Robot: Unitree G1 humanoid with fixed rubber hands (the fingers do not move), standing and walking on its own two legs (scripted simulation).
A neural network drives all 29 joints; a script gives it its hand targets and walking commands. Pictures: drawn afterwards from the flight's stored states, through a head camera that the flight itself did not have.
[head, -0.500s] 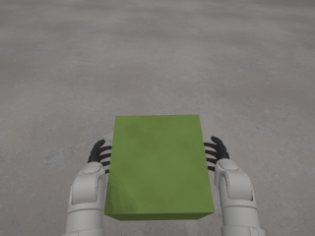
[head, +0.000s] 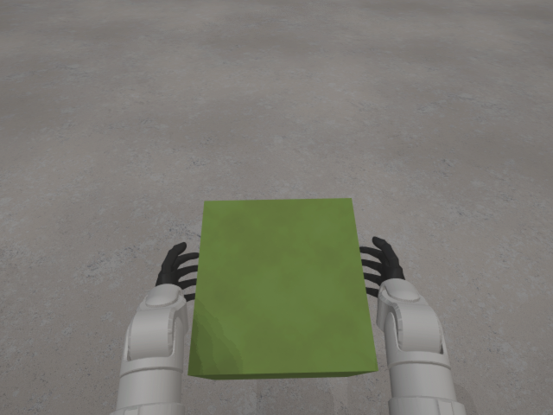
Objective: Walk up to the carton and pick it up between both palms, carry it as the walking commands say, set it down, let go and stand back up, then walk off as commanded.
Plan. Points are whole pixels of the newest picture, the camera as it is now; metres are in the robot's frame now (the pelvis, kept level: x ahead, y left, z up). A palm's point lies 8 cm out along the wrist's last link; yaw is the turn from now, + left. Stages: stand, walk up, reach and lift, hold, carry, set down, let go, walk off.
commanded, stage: carry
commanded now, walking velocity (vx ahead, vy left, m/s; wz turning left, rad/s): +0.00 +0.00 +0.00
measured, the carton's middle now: (279, 293) +0.32 +0.00 -0.04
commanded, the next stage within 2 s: hold in 0.66 s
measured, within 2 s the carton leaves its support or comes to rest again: neither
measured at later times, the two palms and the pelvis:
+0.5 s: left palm (166, 290) +0.28 +0.17 +0.04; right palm (385, 286) +0.28 -0.15 +0.05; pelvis +0.01 +0.01 +0.00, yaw +0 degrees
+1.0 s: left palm (146, 302) +0.25 +0.18 +0.06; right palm (383, 299) +0.25 -0.14 +0.07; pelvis -0.04 +0.02 +0.00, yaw -6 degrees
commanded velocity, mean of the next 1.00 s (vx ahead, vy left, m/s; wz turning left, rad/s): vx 0.00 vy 0.00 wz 0.00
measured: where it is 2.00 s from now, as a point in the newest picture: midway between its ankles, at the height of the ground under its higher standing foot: outside the picture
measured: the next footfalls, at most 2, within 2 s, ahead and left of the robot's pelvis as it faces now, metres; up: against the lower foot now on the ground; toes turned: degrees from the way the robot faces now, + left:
none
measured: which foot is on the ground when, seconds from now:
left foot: down 0.00-1.00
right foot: down 0.00-1.00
